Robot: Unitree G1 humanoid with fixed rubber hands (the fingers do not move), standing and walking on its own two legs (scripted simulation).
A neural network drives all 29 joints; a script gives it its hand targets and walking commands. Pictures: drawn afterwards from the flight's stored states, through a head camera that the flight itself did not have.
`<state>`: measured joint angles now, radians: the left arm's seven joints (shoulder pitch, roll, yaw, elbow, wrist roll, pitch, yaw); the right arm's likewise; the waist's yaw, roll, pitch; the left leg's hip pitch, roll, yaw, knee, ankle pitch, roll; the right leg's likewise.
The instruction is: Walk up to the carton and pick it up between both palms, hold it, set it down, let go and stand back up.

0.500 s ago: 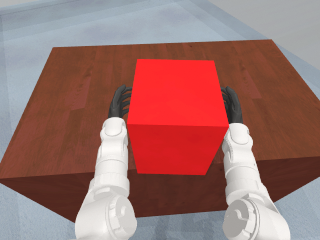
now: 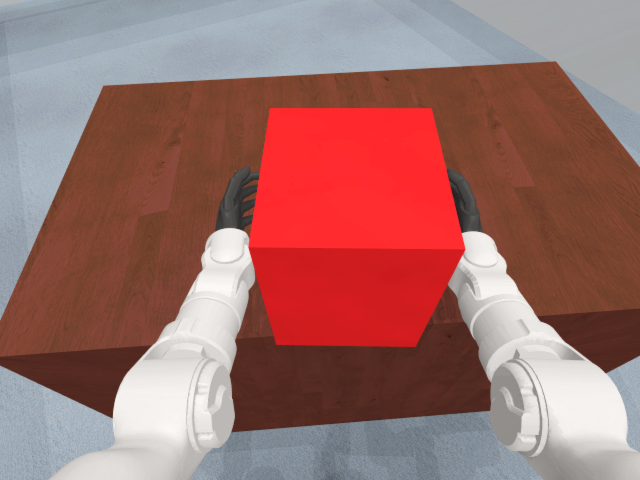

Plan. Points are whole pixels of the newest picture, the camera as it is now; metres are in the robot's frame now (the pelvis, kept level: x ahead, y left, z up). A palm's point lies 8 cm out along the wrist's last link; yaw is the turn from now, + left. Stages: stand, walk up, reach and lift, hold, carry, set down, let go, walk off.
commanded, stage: set down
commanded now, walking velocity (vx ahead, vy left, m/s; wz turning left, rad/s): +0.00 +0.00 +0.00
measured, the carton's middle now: (347, 235) +0.42 +0.00 +0.04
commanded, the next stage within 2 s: none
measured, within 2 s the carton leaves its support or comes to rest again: neither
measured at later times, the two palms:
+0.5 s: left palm (186, 191) +0.43 +0.19 +0.12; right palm (519, 182) +0.44 -0.20 +0.13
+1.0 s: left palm (159, 142) +0.43 +0.20 +0.20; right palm (524, 136) +0.44 -0.18 +0.19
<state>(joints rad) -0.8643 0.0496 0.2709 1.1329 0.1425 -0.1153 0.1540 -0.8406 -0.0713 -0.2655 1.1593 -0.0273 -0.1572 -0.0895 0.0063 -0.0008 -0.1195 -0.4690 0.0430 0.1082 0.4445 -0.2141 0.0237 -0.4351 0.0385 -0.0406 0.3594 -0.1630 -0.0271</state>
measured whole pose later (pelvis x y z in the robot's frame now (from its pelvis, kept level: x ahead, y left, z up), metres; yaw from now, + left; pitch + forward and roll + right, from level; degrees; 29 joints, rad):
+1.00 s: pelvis -0.02 -0.02 +0.00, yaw +3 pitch +10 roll -1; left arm -1.13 0.36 0.01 1.12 -0.25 0.23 0.07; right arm -1.12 -0.27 0.01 1.12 0.38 0.22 -0.16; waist -0.02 -0.01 -0.15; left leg -0.41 0.03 0.03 0.39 -0.15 -0.01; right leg -0.38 0.04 -0.07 0.34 -0.14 -0.06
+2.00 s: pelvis -0.03 -0.01 +0.01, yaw +1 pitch -2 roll +0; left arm -0.33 0.19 0.10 0.31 -0.12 0.35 0.04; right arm -0.34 -0.19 -0.03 0.44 0.26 0.17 -0.10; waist 0.00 -0.01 0.01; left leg -0.15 0.01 0.05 0.34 -0.16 0.01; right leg -0.15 0.03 -0.03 0.33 -0.15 -0.04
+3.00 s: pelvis +0.01 -0.01 +0.01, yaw +1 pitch -4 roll +0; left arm 0.26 0.21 -0.01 0.27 -0.10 -0.04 0.02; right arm 0.27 -0.15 0.03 0.31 0.14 -0.12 -0.05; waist 0.03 0.00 0.05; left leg -0.05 0.01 0.04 0.33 -0.21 0.00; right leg -0.04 0.04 -0.02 0.31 -0.20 -0.04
